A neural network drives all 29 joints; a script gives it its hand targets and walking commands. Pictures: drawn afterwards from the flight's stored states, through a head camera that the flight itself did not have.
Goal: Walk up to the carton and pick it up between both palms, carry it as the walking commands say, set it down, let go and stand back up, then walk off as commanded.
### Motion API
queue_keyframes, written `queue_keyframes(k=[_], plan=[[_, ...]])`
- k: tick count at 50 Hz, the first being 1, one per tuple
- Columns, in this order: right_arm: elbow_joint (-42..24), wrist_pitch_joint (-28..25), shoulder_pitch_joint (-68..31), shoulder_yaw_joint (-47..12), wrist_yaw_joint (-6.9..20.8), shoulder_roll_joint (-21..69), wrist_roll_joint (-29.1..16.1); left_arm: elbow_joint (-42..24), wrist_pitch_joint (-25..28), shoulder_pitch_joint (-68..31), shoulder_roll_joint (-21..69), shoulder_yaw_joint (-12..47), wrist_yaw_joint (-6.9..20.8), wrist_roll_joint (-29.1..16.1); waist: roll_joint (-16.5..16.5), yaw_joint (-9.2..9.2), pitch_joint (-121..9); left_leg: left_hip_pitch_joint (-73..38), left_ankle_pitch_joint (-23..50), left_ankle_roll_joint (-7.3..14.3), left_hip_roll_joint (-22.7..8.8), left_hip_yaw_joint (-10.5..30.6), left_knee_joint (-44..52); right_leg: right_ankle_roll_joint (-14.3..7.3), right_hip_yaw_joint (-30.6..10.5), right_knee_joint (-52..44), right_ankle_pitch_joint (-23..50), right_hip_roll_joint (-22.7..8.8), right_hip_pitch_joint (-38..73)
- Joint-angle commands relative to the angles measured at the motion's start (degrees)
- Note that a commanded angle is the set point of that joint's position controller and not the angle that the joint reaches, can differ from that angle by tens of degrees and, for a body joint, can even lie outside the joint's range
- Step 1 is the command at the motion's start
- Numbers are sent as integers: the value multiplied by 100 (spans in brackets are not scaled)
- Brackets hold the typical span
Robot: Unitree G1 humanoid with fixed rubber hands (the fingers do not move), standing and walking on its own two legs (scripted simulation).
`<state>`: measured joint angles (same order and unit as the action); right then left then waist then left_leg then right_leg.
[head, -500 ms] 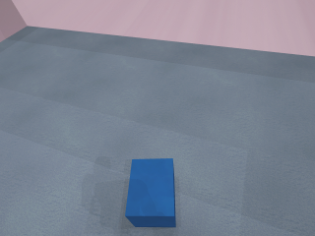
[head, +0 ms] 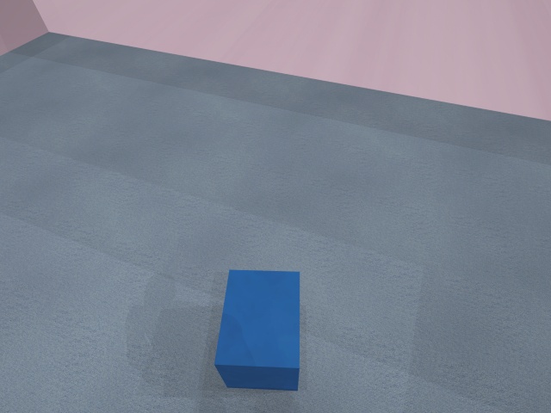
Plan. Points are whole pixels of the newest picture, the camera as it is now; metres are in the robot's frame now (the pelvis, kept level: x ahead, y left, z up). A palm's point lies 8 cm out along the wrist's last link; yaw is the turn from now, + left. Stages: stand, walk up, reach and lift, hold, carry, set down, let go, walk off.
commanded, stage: walk up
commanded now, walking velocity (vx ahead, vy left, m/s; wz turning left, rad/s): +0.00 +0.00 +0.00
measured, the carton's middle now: (263, 329) +0.49 +0.10 -0.64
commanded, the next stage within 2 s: stand in 1.48 s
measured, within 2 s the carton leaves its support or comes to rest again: neither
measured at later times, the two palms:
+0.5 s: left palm out of the picture +0.04 +0.26 -0.13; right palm out of the picture +0.02 -0.22 -0.15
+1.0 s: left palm out of the picture +0.02 +0.37 -0.16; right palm out of the picture +0.09 -0.10 -0.13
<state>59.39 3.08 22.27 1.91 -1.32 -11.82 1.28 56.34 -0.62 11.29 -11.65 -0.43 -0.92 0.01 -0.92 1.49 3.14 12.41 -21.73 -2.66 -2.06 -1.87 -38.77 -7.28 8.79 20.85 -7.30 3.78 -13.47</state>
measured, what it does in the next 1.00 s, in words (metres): steps to the left: left foot, then left foot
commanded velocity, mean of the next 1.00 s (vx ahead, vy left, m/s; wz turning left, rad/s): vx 0.02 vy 0.08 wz -0.02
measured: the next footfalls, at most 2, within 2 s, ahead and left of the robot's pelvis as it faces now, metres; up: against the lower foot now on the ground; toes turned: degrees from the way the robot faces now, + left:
left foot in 0.06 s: +0.02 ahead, +0.13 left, +0.00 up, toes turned +2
left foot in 0.84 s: +0.08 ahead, +0.22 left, +0.00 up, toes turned +0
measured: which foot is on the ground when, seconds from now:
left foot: up 0.00-0.04, down 0.06-0.42, up 0.44-0.82, down 0.84-1.00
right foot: down 0.00-0.84, up 0.86-1.00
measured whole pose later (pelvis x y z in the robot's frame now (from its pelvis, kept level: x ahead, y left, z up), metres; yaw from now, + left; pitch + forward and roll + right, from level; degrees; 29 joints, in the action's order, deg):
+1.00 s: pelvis +0.04 +0.14 +0.00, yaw +1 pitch -1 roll -3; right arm 60.1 -0.4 11.7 1.7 -0.9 -10.4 1.3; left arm 61.5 -2.0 16.2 -11.4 -0.4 -2.2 0.0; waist 0.0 -2.0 3.2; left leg 13.4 -15.9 3.0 -1.3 -3.8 -30.5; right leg 2.6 8.7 45.5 -23.0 -5.5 -14.3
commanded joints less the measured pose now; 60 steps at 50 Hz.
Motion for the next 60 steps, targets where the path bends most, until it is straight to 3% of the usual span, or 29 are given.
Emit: queue_keyframes(k=[1,4,5,8,11,12,15,16,20,21,22,23,24,25,29,33,34,37,39,40,41,42,43,44,45,47,49,56,60], plan=[[424,-247,1218,-159,-94,-40,-33,-123,-78,-148,-308,-231,-11,89,362,201,-383,-378,602,393,-141,194,1752,209,-1053,-750,-2045,-1360,54],[248,-267,499,-142,-157,-469,65,-151,-111,225,45,-111,102,129,1487,-83,348,547,-1167,763,-1269,1935,3452,637,-375,842,-1366,-368,-351],[170,-270,-2,-98,-179,-528,22,-66,-140,344,-22,-159,91,58,1732,-236,625,1114,-1225,890,-1453,2109,3577,692,-708,1203,-1123,-380,-131],[95,-339,-265,-107,-179,-338,-12,133,-103,585,-39,-106,88,128,940,-308,581,926,-475,771,-1073,1589,3236,679,-721,1114,-922,-477,-11],[141,-400,-113,-105,-155,-361,-29,96,16,533,-70,-116,76,136,1335,-214,73,302,382,705,-939,1234,2668,654,-670,559,-652,-617,198],[175,-426,41,-126,-138,-288,-46,98,46,559,-14,-88,45,97,868,-235,5,295,767,698,-963,1305,2550,620,-700,309,-545,-637,319],[215,-469,14,-171,-89,-84,-70,327,118,828,-93,-106,-66,84,534,-279,-366,-102,2092,558,-647,828,1847,527,-652,-189,-2,-938,894],[197,-432,63,-206,-77,-42,-81,280,130,789,-141,-102,-65,91,179,-248,-359,-99,1970,508,-512,670,1748,436,-743,-348,-1,-1044,910],[147,-357,-68,-140,-60,-39,-80,396,144,719,-294,-126,-113,120,-231,-150,-227,-232,1335,328,-321,238,1657,402,-971,-613,-338,-1345,674],[225,-271,-207,-95,-32,-331,-64,186,172,817,-659,-248,-185,185,113,-312,-207,209,1285,312,-180,-217,1118,263,-1121,-404,223,-1732,827],[-42,-142,-688,251,39,-690,-16,499,105,1898,-1275,-397,-337,257,518,-825,-297,1860,-155,-49,226,-503,-337,-238,-2818,-671,288,-3134,1970],[-316,3,-1154,281,88,-720,33,577,42,2107,-1547,-458,-422,258,306,-882,-144,2511,-749,-144,-98,49,-1485,-552,-3459,-943,664,-3915,1656],[-430,67,-1135,287,107,-774,29,377,37,1759,-1469,-438,-432,203,162,-683,-82,2392,-607,-91,-212,352,-1999,-516,-2972,-852,1106,-3726,1300],[-422,87,-1092,287,150,-720,42,361,18,1391,-1218,-414,-447,199,110,-577,90,2437,-314,-82,-263,312,-2301,-471,-2402,-854,628,-3450,923],[-452,150,-1110,306,300,-684,78,190,71,1019,-968,-428,-339,224,-182,-375,181,2117,250,-77,-224,219,-2691,-158,-1788,-885,257,-2929,319],[-393,119,-1337,171,279,-465,67,346,136,1315,-878,-358,-262,308,-673,-491,112,1995,356,-166,-178,3,-1374,-9,-1486,-761,-2,-2445,407],[-330,136,-1304,120,298,-410,51,278,129,1130,-814,-378,-245,290,-1082,-431,272,1904,399,-146,-247,100,-1151,21,-1170,-752,0,-2411,289],[-194,-13,-1183,-51,287,-326,-10,277,171,729,-908,-427,-162,297,-1402,-306,-118,797,395,-18,-234,-123,151,180,-606,-487,89,-2265,221],[-163,-114,-937,-39,246,-391,-27,219,111,599,-969,-407,-133,263,-1283,-111,-223,-1,946,77,-19,-405,1216,255,-495,-41,-257,-2162,-151],[57,-214,-545,-27,172,-403,-15,308,107,711,-647,-317,-106,210,-359,26,-485,-568,1066,135,-59,-340,1512,441,-451,368,-428,-1970,-268],[154,-259,-412,65,52,-715,-26,368,108,903,-380,-160,-92,192,680,9,-653,-877,1082,181,-633,265,2104,524,-434,843,-902,-1606,-546],[148,-346,-403,95,23,-1097,27,296,62,926,23,-7,-63,146,1820,-43,-442,-492,1117,346,-1643,1835,2878,816,-108,1769,-2237,-881,-987],[84,-364,-588,99,38,-1058,-6,269,-39,1112,78,-33,-64,128,1653,-231,-69,126,581,483,-1819,1958,2999,844,-761,2143,-2368,-924,-818],[-121,-397,-936,122,35,-1154,-20,307,-155,1142,-213,-111,-33,77,1353,-321,197,438,45,349,-1916,2177,3294,890,-1016,2441,-2365,-828,-729],[-123,-444,-1059,52,27,-917,-19,385,-199,1115,-283,-171,-41,54,1033,-320,296,352,351,484,-1804,2009,3185,913,-1127,2683,-1994,-839,-736],[-69,-493,-1053,-26,-46,-658,-43,514,-245,1187,-208,-188,-13,41,959,-354,253,224,1291,177,-1383,1527,2860,922,-1152,2772,-1570,-853,-596],[-30,-537,-1082,-54,-28,-569,-114,687,-233,1349,-172,-131,-16,32,980,-374,-83,-175,1985,206,-1330,1294,2766,996,-1118,2710,-1421,-841,-447],[120,-536,-402,-67,-101,-534,-71,598,-188,942,-215,-82,-99,16,936,-73,-675,-1264,4662,815,-1320,1168,2180,983,-896,1799,-1823,-645,-332],[226,-435,-231,-69,-135,-323,-10,590,-106,843,-23,-63,-114,-11,1033,39,-555,-1358,4579,1017,-1209,1142,2131,1016,-559,870,-1564,-606,-248]])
